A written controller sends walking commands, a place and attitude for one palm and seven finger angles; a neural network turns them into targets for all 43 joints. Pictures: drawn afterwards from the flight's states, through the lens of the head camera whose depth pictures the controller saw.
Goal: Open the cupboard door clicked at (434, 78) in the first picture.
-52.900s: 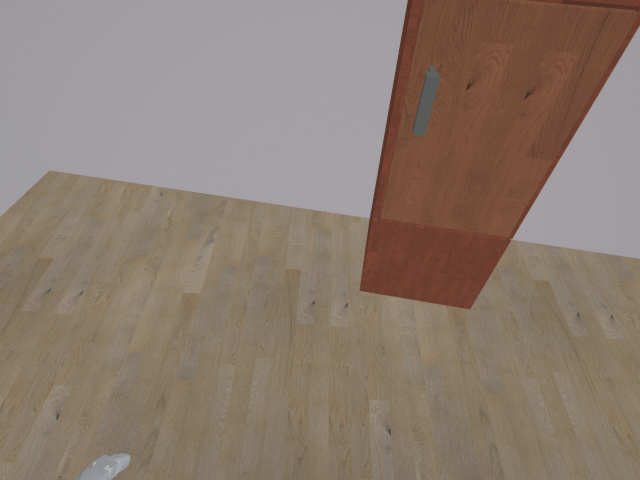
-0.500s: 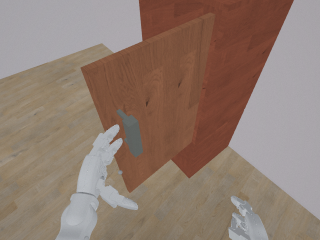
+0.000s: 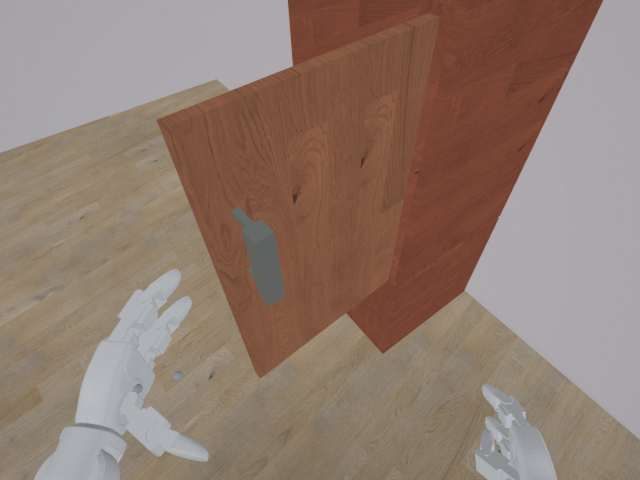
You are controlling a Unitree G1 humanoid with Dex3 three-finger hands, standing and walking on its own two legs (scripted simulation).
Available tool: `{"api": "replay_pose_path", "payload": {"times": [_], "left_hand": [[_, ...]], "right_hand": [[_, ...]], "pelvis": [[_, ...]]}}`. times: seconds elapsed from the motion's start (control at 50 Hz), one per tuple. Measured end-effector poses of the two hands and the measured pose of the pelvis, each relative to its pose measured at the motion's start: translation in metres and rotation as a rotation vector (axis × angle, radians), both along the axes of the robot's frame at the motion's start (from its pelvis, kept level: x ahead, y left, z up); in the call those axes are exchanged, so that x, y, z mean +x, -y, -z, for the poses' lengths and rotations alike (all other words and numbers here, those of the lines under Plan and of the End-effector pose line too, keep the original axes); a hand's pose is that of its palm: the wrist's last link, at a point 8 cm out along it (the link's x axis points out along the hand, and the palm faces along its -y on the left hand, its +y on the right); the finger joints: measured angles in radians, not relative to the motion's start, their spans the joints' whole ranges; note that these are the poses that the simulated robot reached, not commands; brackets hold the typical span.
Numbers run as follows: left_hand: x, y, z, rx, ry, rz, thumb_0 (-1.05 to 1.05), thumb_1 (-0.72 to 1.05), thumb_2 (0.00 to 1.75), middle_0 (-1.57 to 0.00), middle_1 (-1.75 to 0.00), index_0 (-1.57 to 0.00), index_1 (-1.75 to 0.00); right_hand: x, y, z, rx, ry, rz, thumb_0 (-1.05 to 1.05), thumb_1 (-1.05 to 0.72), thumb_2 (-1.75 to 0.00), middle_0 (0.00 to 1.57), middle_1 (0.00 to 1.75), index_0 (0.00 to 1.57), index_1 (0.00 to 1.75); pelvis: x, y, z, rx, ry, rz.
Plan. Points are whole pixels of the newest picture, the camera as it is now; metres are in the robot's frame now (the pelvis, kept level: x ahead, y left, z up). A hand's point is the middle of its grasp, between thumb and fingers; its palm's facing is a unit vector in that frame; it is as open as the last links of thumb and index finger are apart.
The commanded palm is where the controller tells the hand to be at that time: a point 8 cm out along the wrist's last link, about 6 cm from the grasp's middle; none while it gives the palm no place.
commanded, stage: draw the hand back to the body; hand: left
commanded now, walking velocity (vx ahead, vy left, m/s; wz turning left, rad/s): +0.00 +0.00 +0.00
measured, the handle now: (256, 256) +0.36 +0.11 +0.09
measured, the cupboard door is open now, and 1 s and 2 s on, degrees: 93 93 93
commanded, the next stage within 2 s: step back with the hand held close in 1.60 s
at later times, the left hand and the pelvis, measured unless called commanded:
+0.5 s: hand (127, 368) +0.20 +0.20 +0.12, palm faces -0.02 -1.00 -0.08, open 16.3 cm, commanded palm +0.17 +0.26 +0.13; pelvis +0.00 +0.02 +0.01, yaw +0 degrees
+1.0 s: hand (48, 322) +0.22 +0.26 +0.17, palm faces +0.35 -0.85 -0.40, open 11.7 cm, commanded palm +0.17 +0.31 +0.18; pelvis +0.02 +0.03 +0.04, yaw -1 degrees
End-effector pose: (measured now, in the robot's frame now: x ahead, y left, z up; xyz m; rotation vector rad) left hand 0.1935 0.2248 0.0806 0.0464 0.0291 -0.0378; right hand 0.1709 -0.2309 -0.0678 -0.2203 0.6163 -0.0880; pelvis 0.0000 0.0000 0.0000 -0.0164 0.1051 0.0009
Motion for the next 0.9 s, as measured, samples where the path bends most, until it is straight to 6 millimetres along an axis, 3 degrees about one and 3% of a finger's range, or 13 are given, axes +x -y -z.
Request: {"api": "replay_pose_path", "payload": {"times": [0.16, 0.52, 0.64, 0.9], "left_hand": [[0.002, 0.004, -0.012, 0.005, 0.053, 0.042, -0.01, -0.50, 0.30, -0.15, -0.30, -0.15, -0.30], [-0.012, -0.034, -0.047, 0.037, 0.058, -0.017, -0.01, -0.48, 0.31, -0.16, -0.30, -0.15, -0.30], [-0.016, -0.048, -0.066, 0.208, 0.065, -0.180, -0.01, -0.36, 0.36, -0.16, -0.30, -0.16, -0.30], [-0.016, -0.072, -0.091, 0.358, 0.069, -0.358, -0.01, 0.05, 0.53, -0.18, -0.30, -0.18, -0.30]], "right_hand": [[-0.008, -0.010, -0.003, 0.010, 0.027, 0.016, 0.02, -0.90, -0.90, 0.20, 0.29, 0.21, 0.30], [0.004, -0.039, -0.022, 0.024, 0.096, -0.027, 0.02, -0.90, -0.90, 0.20, 0.30, 0.21, 0.30], [0.008, -0.042, -0.030, 0.003, 0.077, -0.028, 0.02, -0.90, -0.90, 0.20, 0.29, 0.21, 0.30], [0.009, -0.046, -0.025, 0.002, -0.045, -0.025, 0.02, -0.90, -0.90, 0.20, 0.29, 0.21, 0.30]], "pelvis": [[-0.004, -0.008, 0.001, -0.004, 0.008, 0.008], [-0.001, -0.023, -0.011, -0.015, 0.071, 0.002], [0.003, -0.026, -0.020, -0.013, 0.104, 0.008], [0.015, -0.030, -0.037, -0.003, 0.154, 0.019]]}}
